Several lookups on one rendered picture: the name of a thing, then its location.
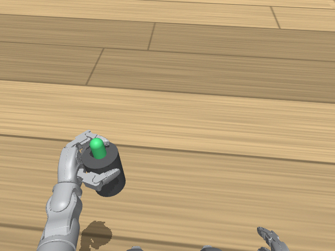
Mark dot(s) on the left robot arm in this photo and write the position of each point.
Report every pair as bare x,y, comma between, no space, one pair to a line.
63,210

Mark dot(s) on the bottle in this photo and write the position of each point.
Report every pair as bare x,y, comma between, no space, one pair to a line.
99,159

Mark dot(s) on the left robot hand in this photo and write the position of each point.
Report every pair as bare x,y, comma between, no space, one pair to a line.
71,168

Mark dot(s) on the right robot hand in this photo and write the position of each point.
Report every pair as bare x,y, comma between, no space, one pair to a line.
272,239

